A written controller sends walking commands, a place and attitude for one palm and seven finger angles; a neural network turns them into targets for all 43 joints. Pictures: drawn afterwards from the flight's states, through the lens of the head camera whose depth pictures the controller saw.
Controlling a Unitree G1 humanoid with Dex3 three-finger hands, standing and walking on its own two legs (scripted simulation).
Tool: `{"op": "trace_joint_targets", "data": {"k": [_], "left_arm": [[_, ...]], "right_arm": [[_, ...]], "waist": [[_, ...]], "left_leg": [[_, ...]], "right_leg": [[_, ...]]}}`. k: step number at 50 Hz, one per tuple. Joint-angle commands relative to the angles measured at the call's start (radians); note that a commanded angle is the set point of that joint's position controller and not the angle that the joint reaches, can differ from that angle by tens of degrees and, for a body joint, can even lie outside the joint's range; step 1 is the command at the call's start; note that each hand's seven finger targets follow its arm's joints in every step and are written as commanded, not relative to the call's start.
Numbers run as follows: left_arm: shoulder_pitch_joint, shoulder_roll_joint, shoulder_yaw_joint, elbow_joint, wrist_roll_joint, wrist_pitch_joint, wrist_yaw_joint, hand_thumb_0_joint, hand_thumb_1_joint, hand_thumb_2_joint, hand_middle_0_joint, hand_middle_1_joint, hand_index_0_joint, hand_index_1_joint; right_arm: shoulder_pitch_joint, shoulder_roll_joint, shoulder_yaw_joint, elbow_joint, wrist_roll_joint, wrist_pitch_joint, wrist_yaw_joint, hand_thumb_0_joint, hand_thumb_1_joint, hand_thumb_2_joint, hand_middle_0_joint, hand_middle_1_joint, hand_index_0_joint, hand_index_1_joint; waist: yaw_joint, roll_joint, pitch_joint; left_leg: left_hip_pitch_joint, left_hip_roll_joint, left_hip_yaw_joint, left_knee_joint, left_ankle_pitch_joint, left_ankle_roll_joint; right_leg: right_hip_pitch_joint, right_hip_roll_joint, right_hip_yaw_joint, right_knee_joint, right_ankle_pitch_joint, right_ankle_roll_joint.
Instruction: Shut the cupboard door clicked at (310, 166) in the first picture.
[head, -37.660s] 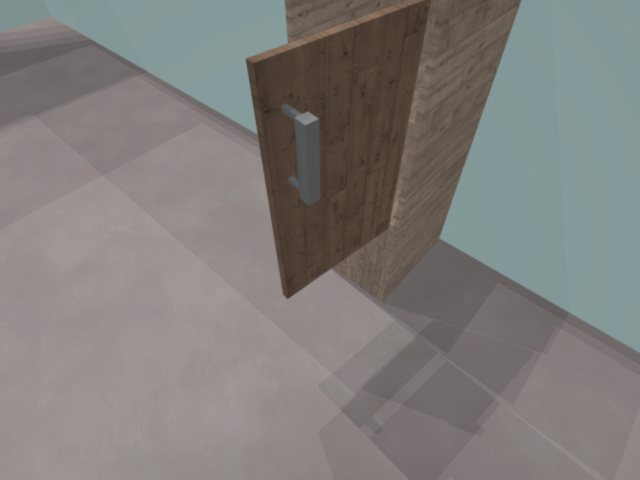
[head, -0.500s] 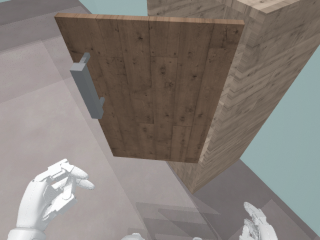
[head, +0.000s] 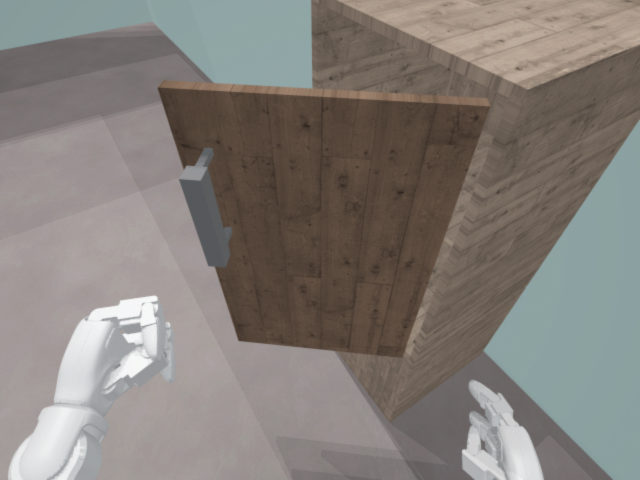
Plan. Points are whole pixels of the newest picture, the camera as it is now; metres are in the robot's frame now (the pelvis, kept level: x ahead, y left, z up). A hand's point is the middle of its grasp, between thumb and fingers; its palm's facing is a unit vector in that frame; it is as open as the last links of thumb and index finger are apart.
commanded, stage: raise the hand and make a fist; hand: left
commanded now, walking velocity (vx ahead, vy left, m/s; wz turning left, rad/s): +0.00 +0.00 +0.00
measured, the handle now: (213, 209) +0.42 +0.19 +0.12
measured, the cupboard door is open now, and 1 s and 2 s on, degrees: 51 51 51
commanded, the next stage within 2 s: bring the fist close to the handle in 0.50 s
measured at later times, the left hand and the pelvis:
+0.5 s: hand (166, 336) +0.23 +0.18 +0.12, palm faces +0.01 -1.00 -0.08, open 3.1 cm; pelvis +0.00 -0.01 +0.01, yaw +0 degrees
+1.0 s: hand (188, 312) +0.26 +0.17 +0.12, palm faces +0.00 -1.00 -0.08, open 3.1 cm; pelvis +0.00 -0.02 +0.01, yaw -1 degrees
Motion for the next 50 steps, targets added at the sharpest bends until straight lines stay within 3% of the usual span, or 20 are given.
{"op": "trace_joint_targets", "data": {"k": [1,5,10,12,14,17,19,22,24,27,30,33,36,37,41,42,43,46,47,50], "left_arm": [[-0.160,0.137,0.100,-0.210,-0.022,-0.028,-0.004,0.000,0.900,0.900,-1.300,-1.500,-1.300,-1.500],[-0.222,0.146,0.103,-0.207,-0.026,0.007,-0.013,0.000,0.900,0.900,-1.300,-1.500,-1.300,-1.500],[-0.158,0.122,0.101,-0.173,-0.023,0.036,-0.014,0.000,0.900,0.900,-1.300,-1.500,-1.300,-1.500],[-0.154,0.145,0.124,-0.170,-0.021,0.036,-0.004,0.000,0.900,0.900,-1.300,-1.500,-1.300,-1.500],[-0.183,0.127,0.108,-0.200,-0.016,0.022,0.003,0.000,0.900,0.900,-1.300,-1.500,-1.300,-1.500],[-0.200,0.165,0.131,-0.224,-0.002,-0.004,0.022,0.000,0.900,0.900,-1.300,-1.500,-1.300,-1.500],[-0.204,0.135,0.110,-0.219,-0.003,-0.014,0.022,0.000,0.900,0.900,-1.300,-1.500,-1.300,-1.500],[-0.191,0.152,0.116,-0.185,-0.001,-0.018,0.020,0.000,0.900,0.900,-1.300,-1.500,-1.300,-1.500],[-0.189,0.129,0.095,-0.187,-0.003,-0.015,0.012,0.000,0.900,0.900,-1.300,-1.500,-1.300,-1.500],[-0.183,0.155,0.116,-0.176,-0.008,-0.010,0.011,0.000,0.900,0.900,-1.300,-1.500,-1.300,-1.500],[-0.197,0.140,0.110,-0.185,-0.011,-0.014,0.009,0.000,0.900,0.900,-1.300,-1.500,-1.300,-1.500],[-0.300,0.141,0.091,-0.161,-0.004,-0.021,0.015,0.000,0.900,0.900,-1.300,-1.500,-1.300,-1.500],[-0.301,0.145,0.101,-0.138,-0.005,-0.027,0.015,0.000,0.900,0.900,-1.300,-1.500,-1.300,-1.500],[-0.317,0.156,0.098,-0.128,-0.003,-0.026,0.013,0.000,0.900,0.900,-1.300,-1.500,-1.300,-1.500],[-0.319,0.152,0.107,-0.089,-0.008,-0.017,0.005,0.000,0.900,0.900,-1.300,-1.500,-1.300,-1.500],[-0.327,0.182,0.126,-0.055,-0.004,-0.012,0.008,0.000,0.900,0.900,-1.300,-1.500,-1.300,-1.500],[-0.355,0.153,0.106,-0.047,-0.008,-0.010,0.006,0.000,0.900,0.900,-1.300,-1.500,-1.300,-1.500],[-0.404,0.161,0.110,-0.052,-0.005,-0.015,0.009,0.000,0.900,0.900,-1.300,-1.500,-1.300,-1.500],[-0.406,0.178,0.120,-0.052,-0.002,-0.016,0.015,0.000,0.900,0.900,-1.300,-1.500,-1.300,-1.500],[-0.412,0.148,0.100,-0.053,-0.001,-0.021,0.018,0.000,0.900,0.900,-1.300,-1.500,-1.300,-1.500]], "right_arm": [[-0.078,-0.131,-0.060,-0.137,0.004,-0.064,-0.017,0.000,-0.900,-0.900,0.200,0.300,0.200,0.300],[-0.087,-0.132,-0.058,-0.126,0.008,-0.063,-0.022,0.000,-0.900,-0.900,0.200,0.300,0.200,0.300],[-0.088,-0.133,-0.063,-0.125,0.007,-0.060,-0.017,0.000,-0.900,-0.900,0.200,0.300,0.200,0.300],[-0.090,-0.136,-0.064,-0.124,0.004,-0.057,-0.017,0.000,-0.900,-0.900,0.200,0.300,0.200,0.300],[-0.094,-0.131,-0.064,-0.125,0.003,-0.056,-0.014,0.000,-0.900,-0.900,0.200,0.300,0.200,0.300],[-0.091,-0.134,-0.067,-0.120,-0.001,-0.058,-0.015,0.000,-0.900,-0.900,0.200,0.300,0.200,0.300],[-0.096,-0.128,-0.064,-0.118,0.000,-0.059,-0.013,0.000,-0.900,-0.900,0.200,0.300,0.200,0.300],[-0.094,-0.137,-0.065,-0.110,0.000,-0.059,-0.015,0.000,-0.900,-0.900,0.200,0.300,0.200,0.300],[-0.098,-0.133,-0.065,-0.114,0.003,-0.061,-0.015,0.000,-0.900,-0.900,0.200,0.300,0.200,0.300],[-0.098,-0.139,-0.067,-0.112,0.002,-0.062,-0.019,0.000,-0.900,-0.900,0.200,0.300,0.200,0.300],[-0.104,-0.134,-0.065,-0.113,0.002,-0.064,-0.018,0.000,-0.900,-0.900,0.200,0.300,0.200,0.300],[-0.107,-0.137,-0.062,-0.100,0.002,-0.062,-0.022,0.000,-0.900,-0.900,0.200,0.300,0.200,0.300],[-0.107,-0.135,-0.064,-0.099,0.003,-0.066,-0.024,0.000,-0.900,-0.900,0.200,0.300,0.200,0.300],[-0.104,-0.141,-0.063,-0.093,0.001,-0.065,-0.023,0.000,-0.900,-0.900,0.200,0.300,0.200,0.300],[-0.109,-0.137,-0.065,-0.098,0.004,-0.060,-0.023,0.000,-0.900,-0.900,0.200,0.300,0.200,0.300],[-0.104,-0.144,-0.066,-0.090,0.003,-0.056,-0.024,0.000,-0.900,-0.900,0.200,0.300,0.200,0.300],[-0.113,-0.139,-0.063,-0.092,0.003,-0.054,-0.023,0.000,-0.900,-0.900,0.200,0.300,0.200,0.300],[-0.113,-0.138,-0.066,-0.096,0.005,-0.051,-0.024,0.000,-0.900,-0.900,0.200,0.300,0.200,0.300],[-0.110,-0.141,-0.068,-0.096,0.004,-0.051,-0.023,0.000,-0.900,-0.900,0.200,0.300,0.200,0.300],[-0.106,-0.136,-0.068,-0.098,0.002,-0.051,-0.019,0.000,-0.900,-0.900,0.200,0.300,0.200,0.300]], "waist": [[-0.002,0.016,-0.118],[0.001,0.016,-0.122],[0.011,-0.012,-0.116],[0.012,-0.039,-0.095],[0.007,-0.018,-0.108],[0.005,-0.004,-0.113],[0.003,0.017,-0.114],[-0.002,-0.006,-0.081],[-0.003,0.010,-0.086],[-0.004,-0.043,-0.089],[-0.001,-0.011,-0.086],[-0.021,-0.020,-0.058],[-0.009,0.009,-0.094],[-0.016,-0.018,-0.100],[-0.004,-0.019,-0.108],[-0.010,-0.060,-0.093],[-0.009,-0.055,-0.079],[-0.006,-0.006,-0.110],[-0.007,-0.031,-0.124],[-0.006,-0.018,-0.148]], "left_leg": [[0.098,0.009,-0.053,-0.164,0.319,-0.013],[0.132,0.008,-0.050,-0.183,0.344,-0.011],[0.141,0.006,-0.039,-0.193,0.389,-0.014],[0.132,0.006,-0.037,-0.195,0.377,-0.012],[0.144,0.005,-0.035,-0.200,0.367,-0.014],[0.152,0.005,-0.033,-0.193,0.367,-0.011],[0.156,0.004,-0.030,-0.198,0.349,-0.013],[0.139,0.005,-0.033,-0.199,0.311,-0.011],[0.146,0.002,-0.030,-0.202,0.303,-0.010],[0.133,0.002,-0.028,-0.195,0.293,-0.006],[0.134,0.000,-0.027,-0.197,0.290,-0.008],[0.129,-0.002,-0.028,-0.194,0.249,-0.004],[0.149,-0.003,-0.028,-0.196,0.265,-0.007],[0.145,-0.002,-0.027,-0.190,0.270,-0.004],[0.139,-0.006,-0.021,-0.193,0.287,-0.006],[0.123,-0.003,-0.019,-0.188,0.277,-0.003],[0.118,-0.006,-0.018,-0.192,0.271,-0.003],[0.143,-0.007,-0.015,-0.196,0.276,-0.006],[0.143,-0.006,-0.014,-0.192,0.286,-0.003],[0.156,-0.008,-0.011,-0.191,0.315,-0.005]], "right_leg": [[0.077,0.021,0.016,-0.106,0.279,-0.006],[0.106,0.020,0.019,-0.130,0.308,-0.005],[0.127,0.018,0.015,-0.139,0.354,-0.003],[0.130,0.018,0.019,-0.148,0.348,-0.003],[0.127,0.017,0.018,-0.146,0.334,-0.002],[0.128,0.017,0.026,-0.147,0.326,-0.003],[0.121,0.017,0.024,-0.148,0.307,-0.004],[0.106,0.017,0.028,-0.160,0.272,-0.003],[0.106,0.015,0.030,-0.163,0.268,-0.002],[0.117,0.013,0.039,-0.171,0.264,0.002],[0.110,0.012,0.036,-0.168,0.263,0.003],[0.083,0.010,0.047,-0.180,0.213,0.006],[0.095,0.010,0.044,-0.173,0.229,0.001],[0.105,0.008,0.050,-0.175,0.239,0.004],[0.116,0.005,0.051,-0.174,0.269,0.004],[0.118,0.004,0.059,-0.182,0.257,0.008],[0.112,0.002,0.062,-0.185,0.252,0.009],[0.113,0.003,0.059,-0.180,0.253,0.005],[0.127,0.002,0.064,-0.180,0.264,0.007],[0.134,0.003,0.056,-0.167,0.314,0.007]]}}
